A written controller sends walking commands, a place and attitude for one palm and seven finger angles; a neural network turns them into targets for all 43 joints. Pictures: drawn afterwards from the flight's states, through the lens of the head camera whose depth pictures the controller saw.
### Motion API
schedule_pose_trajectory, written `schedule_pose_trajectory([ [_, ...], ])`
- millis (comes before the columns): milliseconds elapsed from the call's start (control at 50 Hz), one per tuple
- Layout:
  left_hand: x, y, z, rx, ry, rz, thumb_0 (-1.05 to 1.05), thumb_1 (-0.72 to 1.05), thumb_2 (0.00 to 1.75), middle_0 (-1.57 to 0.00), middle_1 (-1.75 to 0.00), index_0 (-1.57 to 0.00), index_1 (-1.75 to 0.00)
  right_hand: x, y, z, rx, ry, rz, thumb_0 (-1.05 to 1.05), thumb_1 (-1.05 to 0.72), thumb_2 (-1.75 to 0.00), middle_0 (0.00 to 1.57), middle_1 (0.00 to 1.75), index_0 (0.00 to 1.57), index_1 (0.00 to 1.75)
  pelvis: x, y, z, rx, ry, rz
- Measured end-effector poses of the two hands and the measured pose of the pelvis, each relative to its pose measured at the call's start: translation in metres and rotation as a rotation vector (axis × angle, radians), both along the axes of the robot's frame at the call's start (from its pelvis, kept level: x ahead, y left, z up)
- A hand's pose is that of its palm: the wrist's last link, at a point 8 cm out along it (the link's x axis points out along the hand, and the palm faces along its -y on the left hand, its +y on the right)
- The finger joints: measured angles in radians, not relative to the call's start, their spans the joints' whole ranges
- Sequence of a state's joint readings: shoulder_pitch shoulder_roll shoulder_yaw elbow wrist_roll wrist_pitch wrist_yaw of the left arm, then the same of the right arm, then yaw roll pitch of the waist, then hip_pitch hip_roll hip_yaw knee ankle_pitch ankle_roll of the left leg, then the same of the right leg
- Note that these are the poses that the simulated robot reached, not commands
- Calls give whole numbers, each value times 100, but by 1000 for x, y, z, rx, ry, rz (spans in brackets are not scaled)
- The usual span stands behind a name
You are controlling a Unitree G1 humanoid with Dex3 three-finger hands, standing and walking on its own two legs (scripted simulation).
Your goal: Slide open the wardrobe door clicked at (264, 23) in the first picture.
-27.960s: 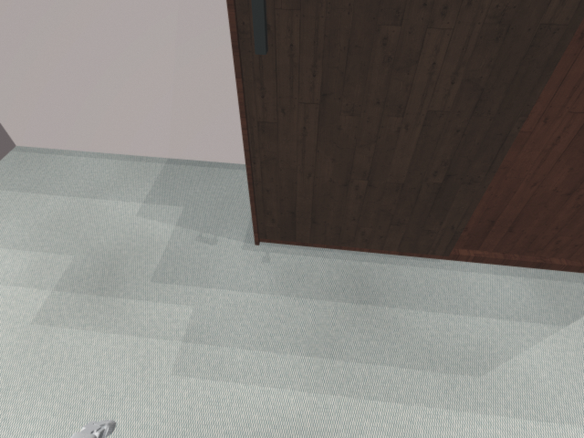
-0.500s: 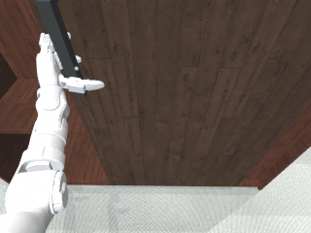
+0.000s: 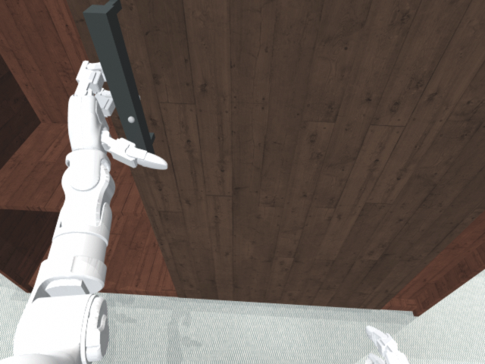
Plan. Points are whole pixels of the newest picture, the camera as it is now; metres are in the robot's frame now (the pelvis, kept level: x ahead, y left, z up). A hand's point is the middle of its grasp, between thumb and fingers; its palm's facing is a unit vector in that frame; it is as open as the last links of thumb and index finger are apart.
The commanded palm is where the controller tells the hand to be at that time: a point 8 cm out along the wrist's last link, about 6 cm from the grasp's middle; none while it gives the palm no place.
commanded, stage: slip the hand off the handle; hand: left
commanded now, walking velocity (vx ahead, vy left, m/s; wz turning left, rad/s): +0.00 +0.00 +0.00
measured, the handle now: (131, 90) +0.46 +0.20 +0.23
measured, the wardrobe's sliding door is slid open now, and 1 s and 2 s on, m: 0.63 0.63 0.63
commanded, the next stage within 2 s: draw the hand back to the body in 1.06 s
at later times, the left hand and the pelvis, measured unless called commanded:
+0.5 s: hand (85, 126) +0.40 +0.25 +0.21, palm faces +0.25 -0.96 -0.10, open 14.7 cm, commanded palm +0.36 +0.30 +0.19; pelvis +0.01 +0.00 +0.00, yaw +0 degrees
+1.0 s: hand (43, 185) +0.28 +0.26 +0.21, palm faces +0.30 -0.95 -0.10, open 14.7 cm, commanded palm +0.25 +0.30 +0.19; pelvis +0.00 -0.01 +0.00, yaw +2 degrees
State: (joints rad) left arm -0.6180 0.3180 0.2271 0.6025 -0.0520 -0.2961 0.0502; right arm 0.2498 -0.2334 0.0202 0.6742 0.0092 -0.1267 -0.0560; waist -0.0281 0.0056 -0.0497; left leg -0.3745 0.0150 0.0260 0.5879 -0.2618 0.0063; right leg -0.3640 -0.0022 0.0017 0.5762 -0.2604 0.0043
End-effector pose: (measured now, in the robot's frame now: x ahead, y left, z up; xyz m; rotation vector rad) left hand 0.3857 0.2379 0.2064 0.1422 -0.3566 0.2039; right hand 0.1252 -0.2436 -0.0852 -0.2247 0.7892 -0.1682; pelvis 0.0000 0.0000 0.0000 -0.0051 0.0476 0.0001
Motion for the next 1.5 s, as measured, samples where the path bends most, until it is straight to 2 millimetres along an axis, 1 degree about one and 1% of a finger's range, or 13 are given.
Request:
schedule_pose_trajectory([
  [80, 0, 12, -1, 0, 13, 22, -1, -55, 20, -38, -123, -25, -114, 17, 7, 4, 3, -21, 27, 1, -91, -90, 20, 30, 20, 30, 4, 0, 0, -2, 6, 6],
  [160, -1, 28, -2, 0, 24, 51, -1, -55, 20, -37, -121, -25, -115, 21, 9, 2, 4, -6, 31, 1, -90, -90, 20, 30, 20, 30, 8, 0, 0, -4, 11, 10],
  [360, -9, 63, 0, 5, 24, 65, -1, -55, 20, -28, -116, -26, -115, -10, -3, -12, -13, 116, -15, 1, -90, -90, 20, 30, 20, 30, 14, 0, -1, -10, 17, 16],
  [460, -15, 65, 1, 3, 14, 41, -1, -55, 20, -26, -116, -26, -115, -24, -10, -16, -19, 147, -44, 1, -91, -90, 20, 30, 20, 30, 14, 1, -1, -10, 19, 12],
  [540, -25, 61, -3, -5, 9, 25, -1, -55, 20, -26, -115, -26, -115, -27, -12, -15, -15, 137, -56, 2, -91, -90, 20, 30, 20, 30, 14, 1, -1, -7, 14, 3],
  [660, -55, 57, -6, -1, -15, 37, -1, -55, 20, -25, -115, -26, -115, -11, -8, -10, 0, 62, -34, 2, -91, -90, 20, 30, 20, 30, 13, 0, -1, -4, -6, -4],
  [860, -112, 66, -1, 3, -28, 83, -1, -55, 20, -26, -115, -26, -115, 39, 8, 9, 17, -114, 66, 2, -91, -90, 20, 30, 20, 30, 3, -7, -2, -3, -48, 20],
  [1020, -142, 65, -3, 4, -27, 78, -1, -55, 20, -25, -115, -26, -115, 59, 18, 22, 20, -206, 131, 2, -90, -90, 20, 30, 20, 30, -5, -11, -2, -3, -71, 39],
  [1140, -159, 66, -3, 9, -36, 81, -1, -55, 20, -25, -115, -26, -115, 57, 19, 23, 23, -221, 143, 2, -90, -90, 20, 30, 20, 30, -7, -14, -2, -3, -81, 39],
  [1220, -160, 66, -4, -5, -27, 67, -1, -55, 19, -25, -115, -26, -115, 52, 18, 19, 17, -204, 143, 2, -90, -90, 20, 30, 20, 30, -8, -14, -2, -4, -88, 46],
  [1340, -147, 65, -15, -60, 222, -96, -1, -55, 20, -25, -115, -26, -115, 48, 14, 21, 21, -220, 102, 2, -90, -90, 20, 30, 20, 30, -5, -12, 2, -3, -112, 43],
  [1400, -150, 65, -9, -64, 254, -138, -2, -55, 20, -25, -115, -26, -115, 51, 14, 27, 34, -264, 97, 2, -90, -90, 20, 30, 20, 30, -2, -11, 3, -1, -118, 34],
  [1500, -166, 67, 0, -80, 199, -129, -1, -55, 20, -25, -115, -26, -115, 58, 16, 37, 50, -316, 117, 2, -90, -90, 20, 30, 20, 30, 0, -9, 4, 0, -123, 29],
])
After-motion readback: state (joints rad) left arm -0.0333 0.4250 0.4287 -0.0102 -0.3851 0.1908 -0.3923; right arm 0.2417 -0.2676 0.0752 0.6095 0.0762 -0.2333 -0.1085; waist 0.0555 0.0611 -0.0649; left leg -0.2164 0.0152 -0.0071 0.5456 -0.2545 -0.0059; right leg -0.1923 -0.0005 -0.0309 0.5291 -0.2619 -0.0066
